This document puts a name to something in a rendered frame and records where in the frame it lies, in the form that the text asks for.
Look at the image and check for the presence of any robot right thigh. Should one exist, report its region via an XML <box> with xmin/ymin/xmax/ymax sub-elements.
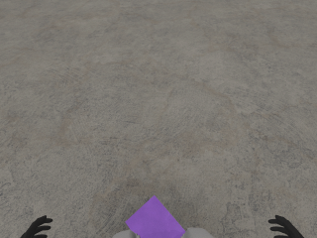
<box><xmin>180</xmin><ymin>227</ymin><xmax>214</xmax><ymax>238</ymax></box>

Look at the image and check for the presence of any left robot hand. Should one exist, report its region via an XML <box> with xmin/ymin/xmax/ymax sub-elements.
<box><xmin>21</xmin><ymin>215</ymin><xmax>53</xmax><ymax>238</ymax></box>

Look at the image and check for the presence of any carton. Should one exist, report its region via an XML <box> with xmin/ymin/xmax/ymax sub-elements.
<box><xmin>126</xmin><ymin>195</ymin><xmax>186</xmax><ymax>238</ymax></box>

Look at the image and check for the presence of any right robot hand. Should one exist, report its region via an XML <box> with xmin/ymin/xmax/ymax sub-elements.
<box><xmin>268</xmin><ymin>215</ymin><xmax>304</xmax><ymax>238</ymax></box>

